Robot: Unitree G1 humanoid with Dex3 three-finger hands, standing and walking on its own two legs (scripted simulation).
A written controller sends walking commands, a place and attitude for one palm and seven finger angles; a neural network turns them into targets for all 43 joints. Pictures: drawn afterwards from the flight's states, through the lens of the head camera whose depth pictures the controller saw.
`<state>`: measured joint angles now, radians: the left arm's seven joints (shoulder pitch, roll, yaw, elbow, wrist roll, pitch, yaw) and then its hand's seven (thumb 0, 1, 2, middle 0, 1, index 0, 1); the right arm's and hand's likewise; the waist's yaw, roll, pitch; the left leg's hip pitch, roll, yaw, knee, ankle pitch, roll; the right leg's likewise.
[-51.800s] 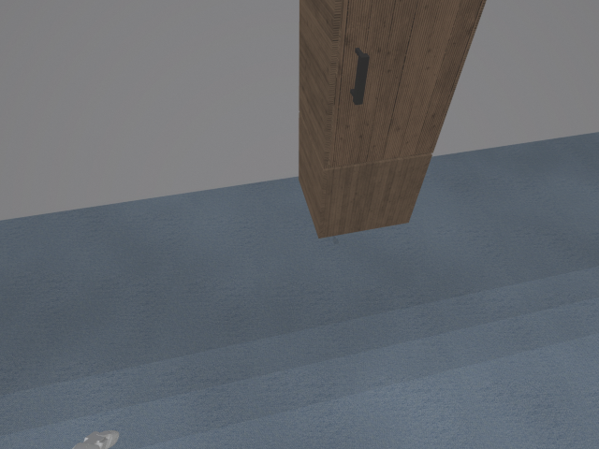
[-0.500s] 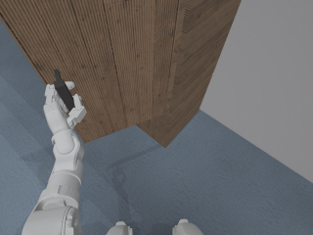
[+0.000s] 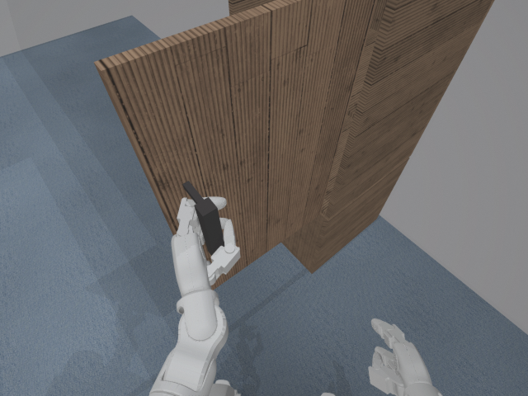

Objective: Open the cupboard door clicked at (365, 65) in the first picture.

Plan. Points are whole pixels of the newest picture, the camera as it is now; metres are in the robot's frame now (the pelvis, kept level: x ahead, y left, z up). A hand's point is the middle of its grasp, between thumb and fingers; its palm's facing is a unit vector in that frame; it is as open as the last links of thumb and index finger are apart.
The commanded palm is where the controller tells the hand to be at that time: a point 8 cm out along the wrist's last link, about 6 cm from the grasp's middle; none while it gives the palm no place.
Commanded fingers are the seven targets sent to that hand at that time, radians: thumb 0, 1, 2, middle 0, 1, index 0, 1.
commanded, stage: open thumb and fingers to let go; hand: left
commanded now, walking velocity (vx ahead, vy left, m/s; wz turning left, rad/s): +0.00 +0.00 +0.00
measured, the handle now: (204, 222) +0.36 +0.12 +0.05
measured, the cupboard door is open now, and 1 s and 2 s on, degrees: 88 89 89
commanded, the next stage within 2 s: slide the hand sideways off the handle in 0.74 s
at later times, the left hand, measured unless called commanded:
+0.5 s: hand (228, 245) +0.32 +0.08 +0.05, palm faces +0.33 -0.95 -0.01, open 13.4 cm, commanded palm +0.28 +0.13 +0.05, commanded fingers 0.00 -0.50 0.30 -0.23 -0.80 -0.23 -0.80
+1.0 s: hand (219, 264) +0.29 +0.09 +0.05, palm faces -0.08 -0.99 -0.13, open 16.0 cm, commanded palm +0.28 +0.13 +0.05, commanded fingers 0.00 -0.50 0.30 -0.15 -0.30 -0.15 -0.30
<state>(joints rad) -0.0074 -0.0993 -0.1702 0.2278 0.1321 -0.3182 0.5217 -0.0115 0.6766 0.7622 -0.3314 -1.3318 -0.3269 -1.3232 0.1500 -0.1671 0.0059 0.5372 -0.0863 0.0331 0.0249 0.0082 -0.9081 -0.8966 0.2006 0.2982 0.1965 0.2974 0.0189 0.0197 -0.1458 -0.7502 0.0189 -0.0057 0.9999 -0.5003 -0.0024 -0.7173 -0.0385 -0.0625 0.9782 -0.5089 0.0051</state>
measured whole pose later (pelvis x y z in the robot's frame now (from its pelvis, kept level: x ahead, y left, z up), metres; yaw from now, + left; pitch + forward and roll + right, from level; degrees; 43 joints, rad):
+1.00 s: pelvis -0.03 -0.01 +0.00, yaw +0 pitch +12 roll +0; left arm -0.15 0.14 -0.06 0.44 -0.05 -0.45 0.01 -0.01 -0.50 0.30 -0.26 -0.42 -0.17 -0.43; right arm 0.22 -0.22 0.01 0.59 -0.03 0.00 -0.02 0.01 -0.91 -0.90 0.20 0.30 0.20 0.30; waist -0.01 0.04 -0.11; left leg -0.77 0.02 -0.01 1.01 -0.45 -0.01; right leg -0.75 -0.03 -0.06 1.01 -0.47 -0.01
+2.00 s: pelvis -0.02 +0.00 -0.02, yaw +0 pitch +13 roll -2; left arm 0.38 0.22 0.09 -0.07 -0.24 -0.32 -0.26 -0.01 -0.50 0.30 -0.15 -0.30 -0.15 -0.30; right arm 0.25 -0.24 0.02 0.45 0.01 -0.07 -0.04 0.01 -0.91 -0.90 0.20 0.30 0.20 0.30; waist 0.00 0.04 -0.14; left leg -0.81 0.03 -0.02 1.11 -0.52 0.00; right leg -0.77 -0.03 -0.07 1.07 -0.53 0.00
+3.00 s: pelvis +0.00 +0.02 +0.05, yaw -1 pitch +0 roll -1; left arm 0.51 0.32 0.20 -0.35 -0.04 -0.02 0.13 -0.01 0.01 0.52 -0.17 -0.30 -0.17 -0.30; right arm 0.23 -0.22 0.07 0.58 0.00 -0.13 -0.12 0.01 -0.90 -0.90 0.20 0.30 0.20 0.30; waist 0.06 0.06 -0.04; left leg -0.27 0.00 0.02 0.60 -0.34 0.02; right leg -0.23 -0.04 -0.04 0.55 -0.33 0.03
